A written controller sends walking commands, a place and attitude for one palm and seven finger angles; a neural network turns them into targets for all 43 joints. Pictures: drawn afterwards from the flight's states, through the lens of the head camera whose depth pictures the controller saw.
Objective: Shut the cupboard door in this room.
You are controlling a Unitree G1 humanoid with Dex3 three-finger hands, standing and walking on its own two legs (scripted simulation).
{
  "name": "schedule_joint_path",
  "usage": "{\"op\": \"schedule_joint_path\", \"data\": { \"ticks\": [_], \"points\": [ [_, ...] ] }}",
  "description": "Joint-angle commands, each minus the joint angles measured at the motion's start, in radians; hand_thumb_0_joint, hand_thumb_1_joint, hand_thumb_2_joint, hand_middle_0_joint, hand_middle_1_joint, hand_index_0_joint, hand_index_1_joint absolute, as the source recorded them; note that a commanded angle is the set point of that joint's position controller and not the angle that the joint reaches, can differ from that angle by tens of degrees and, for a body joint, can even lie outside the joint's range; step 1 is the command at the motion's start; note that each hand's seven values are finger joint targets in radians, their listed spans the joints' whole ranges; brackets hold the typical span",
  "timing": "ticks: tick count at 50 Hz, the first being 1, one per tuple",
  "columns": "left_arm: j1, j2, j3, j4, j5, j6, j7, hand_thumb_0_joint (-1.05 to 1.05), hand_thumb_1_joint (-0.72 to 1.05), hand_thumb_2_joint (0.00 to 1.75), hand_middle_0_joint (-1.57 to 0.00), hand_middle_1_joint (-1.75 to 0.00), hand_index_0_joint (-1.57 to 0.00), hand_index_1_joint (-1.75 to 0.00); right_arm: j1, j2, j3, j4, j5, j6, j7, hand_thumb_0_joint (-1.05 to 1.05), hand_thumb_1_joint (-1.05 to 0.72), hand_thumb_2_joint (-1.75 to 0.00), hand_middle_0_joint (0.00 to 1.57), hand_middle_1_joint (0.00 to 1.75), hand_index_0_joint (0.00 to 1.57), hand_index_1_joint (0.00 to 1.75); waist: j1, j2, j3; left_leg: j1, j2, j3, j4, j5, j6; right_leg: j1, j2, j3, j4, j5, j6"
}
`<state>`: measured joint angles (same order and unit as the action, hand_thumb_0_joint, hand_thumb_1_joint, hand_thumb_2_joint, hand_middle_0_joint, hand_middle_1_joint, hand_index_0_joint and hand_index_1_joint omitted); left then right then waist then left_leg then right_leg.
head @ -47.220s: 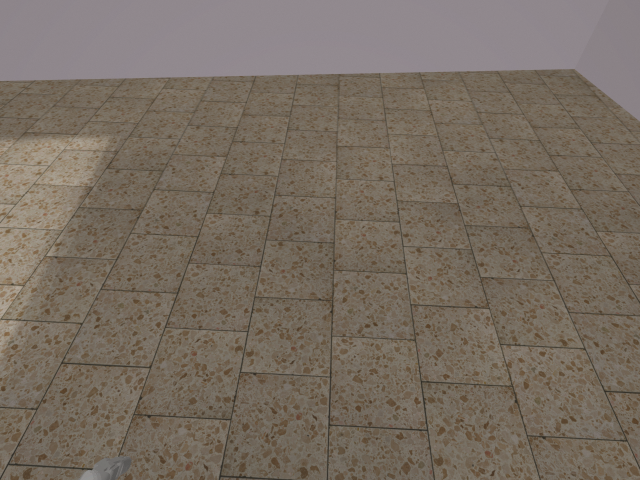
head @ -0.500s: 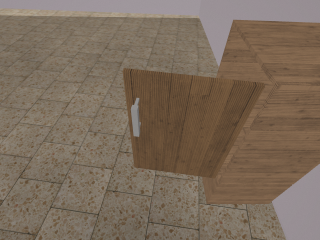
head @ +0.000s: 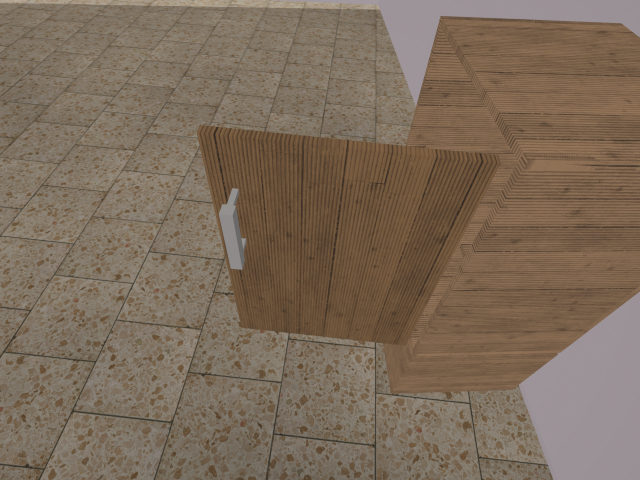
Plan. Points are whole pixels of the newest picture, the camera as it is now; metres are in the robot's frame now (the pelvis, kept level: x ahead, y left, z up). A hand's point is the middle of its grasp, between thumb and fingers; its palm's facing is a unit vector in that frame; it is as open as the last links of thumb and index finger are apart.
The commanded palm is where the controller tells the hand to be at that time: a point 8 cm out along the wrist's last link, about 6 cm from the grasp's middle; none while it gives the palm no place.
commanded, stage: come to a stop and stand still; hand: left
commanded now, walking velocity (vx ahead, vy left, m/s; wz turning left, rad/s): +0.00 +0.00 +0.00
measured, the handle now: (236, 230) +0.49 +0.17 -0.03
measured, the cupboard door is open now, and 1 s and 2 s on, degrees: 82 82 82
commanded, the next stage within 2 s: look again from close up in 0.44 s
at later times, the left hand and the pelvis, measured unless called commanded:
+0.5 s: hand out of the picture +0.01 +0.22 -0.17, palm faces +0.03 -0.96 -0.28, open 7.4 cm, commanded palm none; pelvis +0.00 +0.02 +0.00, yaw +0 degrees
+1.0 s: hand out of the picture +0.06 +0.22 -0.16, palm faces -0.02 -0.96 -0.27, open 7.4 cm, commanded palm none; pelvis -0.01 +0.01 +0.00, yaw +0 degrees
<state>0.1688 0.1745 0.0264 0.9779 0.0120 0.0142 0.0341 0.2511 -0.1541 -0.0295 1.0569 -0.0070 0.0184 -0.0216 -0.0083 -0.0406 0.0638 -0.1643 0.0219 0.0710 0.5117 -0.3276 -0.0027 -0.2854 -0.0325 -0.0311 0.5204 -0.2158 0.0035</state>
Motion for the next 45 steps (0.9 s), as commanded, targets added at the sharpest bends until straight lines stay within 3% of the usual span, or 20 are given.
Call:
{"op": "schedule_joint_path", "data": {
  "ticks": [1, 3, 4, 5, 7, 10, 13, 15, 18, 20, 34, 45],
  "points": [
    [0.036, 0.112, 0.026, -0.055, 0.004, -0.005, 0.004, 0.00, 0.90, 0.90, -0.20, -0.30, -0.20, -0.30, 0.072, -0.107, -0.019, -0.041, -0.006, -0.020, -0.004, 0.00, -0.90, -0.90, 0.20, 0.30, 0.20, 0.30, 0.017, 0.059, -0.053, -0.078, 0.106, -0.095, -0.132, 0.203, 0.031, 0.090, -0.083, 0.088, -0.063, 0.157, -0.041],
    [0.044, 0.093, 0.020, -0.049, 0.006, 0.000, 0.002, 0.00, 0.90, 0.90, -0.20, -0.30, -0.20, -0.30, 0.034, -0.112, -0.016, -0.053, -0.007, -0.024, -0.002, 0.00, -0.90, -0.90, 0.20, 0.30, 0.20, 0.30, 0.031, 0.087, -0.015, -0.139, 0.119, -0.118, -0.189, 0.126, 0.046, 0.103, -0.052, 0.063, -0.060, 0.057, -0.024],
    [0.055, 0.228, -0.004, -0.068, 0.008, -0.001, 0.017, 0.00, 0.90, 0.90, -0.20, -0.30, -0.20, -0.30, -0.031, -0.196, -0.017, -0.127, -0.016, -0.015, -0.001, 0.00, -0.90, -0.90, 0.20, 0.30, 0.20, 0.30, 0.012, 0.190, 0.068, -0.177, 0.056, -0.111, -0.233, 0.167, 0.035, 0.091, -0.015, 0.025, 0.032, -0.012, -0.025],
    [0.123, 0.159, 0.002, -0.088, 0.002, 0.007, 0.017, 0.00, 0.90, 0.90, -0.20, -0.30, -0.20, -0.30, -0.088, -0.179, -0.028, -0.162, -0.013, -0.036, 0.006, 0.00, -0.90, -0.90, 0.20, 0.30, 0.20, 0.30, 0.055, 0.166, -0.020, -0.191, 0.126, -0.144, -0.154, 0.093, 0.044, 0.074, -0.042, 0.033, 0.046, -0.082, -0.022],
    [0.111, 0.147, -0.005, -0.087, 0.008, -0.002, 0.013, 0.00, 0.90, 0.90, -0.20, -0.30, -0.20, -0.30, -0.089, -0.163, -0.029, -0.168, -0.014, -0.032, 0.010, 0.00, -0.90, -0.90, 0.20, 0.30, 0.20, 0.30, 0.034, 0.166, -0.079, -0.181, 0.089, -0.140, -0.156, -0.006, 0.044, 0.088, -0.049, 0.034, 0.021, -0.024, -0.032],
    [0.114, 0.147, 0.000, -0.102, 0.013, -0.005, 0.009, 0.00, 0.90, 0.90, -0.20, -0.30, -0.20, -0.30, -0.058, -0.161, -0.032, -0.176, -0.019, -0.021, 0.013, 0.00, -0.90, -0.90, 0.20, 0.30, 0.20, 0.30, 0.016, 0.096, -0.051, -0.216, 0.076, -0.144, -0.144, -0.112, 0.051, 0.046, -0.036, 0.035, 0.015, -0.070, -0.029],
    [0.113, 0.142, -0.003, -0.093, 0.011, -0.016, 0.009, 0.00, 0.90, 0.90, -0.20, -0.30, -0.20, -0.30, -0.037, -0.176, -0.036, -0.170, -0.014, -0.027, 0.011, 0.00, -0.90, -0.90, 0.20, 0.30, 0.20, 0.30, 0.004, 0.041, -0.008, -0.185, 0.075, -0.147, -0.130, -0.022, 0.056, -0.007, -0.041, 0.049, 0.000, -0.017, -0.028],
    [0.117, 0.148, -0.004, -0.088, 0.009, -0.020, 0.008, 0.00, 0.90, 0.90, -0.20, -0.30, -0.20, -0.30, -0.028, -0.171, -0.031, -0.159, -0.014, -0.029, 0.013, 0.00, -0.90, -0.90, 0.20, 0.30, 0.20, 0.30, 0.000, 0.023, -0.018, -0.143, 0.069, -0.134, -0.113, 0.029, 0.057, -0.013, -0.048, 0.076, -0.024, 0.000, -0.031],
    [0.108, 0.188, 0.007, -0.078, 0.007, -0.033, 0.008, 0.00, 0.90, 0.90, -0.20, -0.30, -0.20, -0.30, -0.034, -0.208, -0.040, -0.151, -0.010, -0.040, 0.009, 0.00, -0.90, -0.90, 0.20, 0.30, 0.20, 0.30, -0.008, -0.004, -0.044, -0.081, 0.069, -0.122, -0.080, 0.149, 0.060, -0.006, -0.061, 0.092, -0.027, 0.090, -0.036],
    [0.118, 0.167, 0.000, -0.068, 0.005, -0.030, 0.008, 0.00, 0.90, 0.90, -0.20, -0.30, -0.20, -0.30, -0.029, -0.189, -0.030, -0.136, -0.012, -0.041, 0.009, 0.00, -0.90, -0.90, 0.20, 0.30, 0.20, 0.30, -0.007, 0.009, -0.058, -0.057, 0.070, -0.115, -0.080, 0.190, 0.060, 0.008, -0.060, 0.091, -0.026, 0.121, -0.033],
    [0.058, 0.215, 0.007, -0.023, 0.003, -0.033, 0.000, 0.00, 0.90, 0.90, -0.20, -0.30, -0.20, -0.30, -0.102, -0.226, -0.020, -0.073, -0.013, -0.046, 0.009, 0.00, -0.90, -0.90, 0.20, 0.30, 0.20, 0.30, 0.010, 0.053, -0.060, -0.056, 0.077, -0.110, -0.135, 0.156, 0.043, 0.082, -0.084, 0.091, -0.084, 0.119, -0.033],
    [0.013, 0.233, 0.001, 0.003, 0.002, -0.033, -0.005, 0.00, 0.90, 0.90, -0.20, -0.30, -0.20, -0.30, -0.097, -0.248, -0.013, -0.020, -0.011, -0.047, 0.012, 0.00, -0.90, -0.90, 0.20, 0.30, 0.20, 0.30, 0.010, 0.033, -0.053, -0.057, 0.081, -0.111, -0.173, 0.118, 0.034, 0.105, -0.094, 0.095, -0.135, 0.069, -0.028]
  ]
}}
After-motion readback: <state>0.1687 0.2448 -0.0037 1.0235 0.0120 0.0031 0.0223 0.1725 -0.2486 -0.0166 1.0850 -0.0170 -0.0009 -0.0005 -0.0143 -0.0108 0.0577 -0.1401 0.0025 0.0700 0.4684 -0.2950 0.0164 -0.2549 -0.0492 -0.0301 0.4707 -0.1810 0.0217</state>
